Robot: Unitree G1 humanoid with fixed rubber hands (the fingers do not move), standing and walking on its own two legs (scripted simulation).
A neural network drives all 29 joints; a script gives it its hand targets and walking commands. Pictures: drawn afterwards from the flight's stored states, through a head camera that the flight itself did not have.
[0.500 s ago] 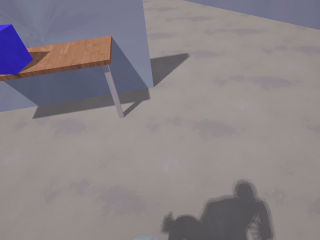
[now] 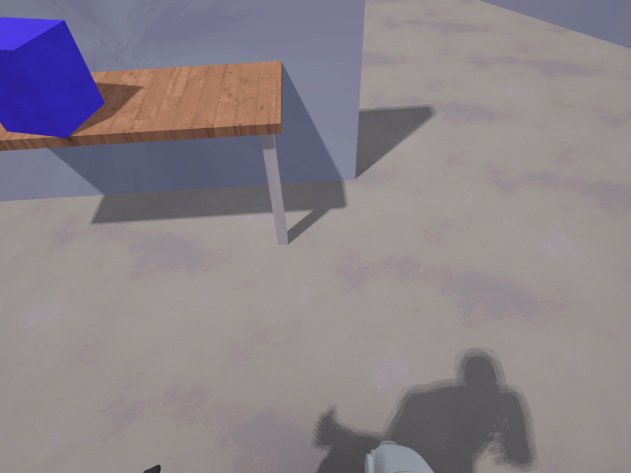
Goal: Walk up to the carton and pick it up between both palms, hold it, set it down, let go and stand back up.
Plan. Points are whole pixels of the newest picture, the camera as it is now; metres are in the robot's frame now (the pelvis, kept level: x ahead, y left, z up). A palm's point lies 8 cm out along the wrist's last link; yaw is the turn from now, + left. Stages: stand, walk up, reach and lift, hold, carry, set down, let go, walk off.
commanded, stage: walk up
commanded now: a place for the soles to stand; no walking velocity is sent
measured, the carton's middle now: (34, 78) +1.21 +0.75 -0.02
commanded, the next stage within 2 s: none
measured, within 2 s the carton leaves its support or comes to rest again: neither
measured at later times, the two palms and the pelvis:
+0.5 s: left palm out of the picture +0.19 +0.43 -0.12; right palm (355, 309) +0.40 -0.07 -0.10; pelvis +0.23 +0.16 -0.01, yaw +9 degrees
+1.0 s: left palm out of the picture +0.44 +0.56 -0.08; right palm (288, 279) +0.49 +0.04 -0.13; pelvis +0.40 +0.30 +0.00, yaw +4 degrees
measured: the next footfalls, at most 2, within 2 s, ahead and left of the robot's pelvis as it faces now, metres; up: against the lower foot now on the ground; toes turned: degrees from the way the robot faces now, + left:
right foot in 0.04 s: +0.17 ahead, -0.10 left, +0.00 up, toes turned -8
left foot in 0.44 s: +0.35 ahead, +0.31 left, +0.00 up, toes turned +14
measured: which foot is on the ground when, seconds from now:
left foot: down 0.00-0.04, up 0.06-0.42, down 0.44-0.80, up 0.82-1.00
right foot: up 0.00-0.02, down 0.04-0.46, up 0.48-0.78, down 0.80-1.00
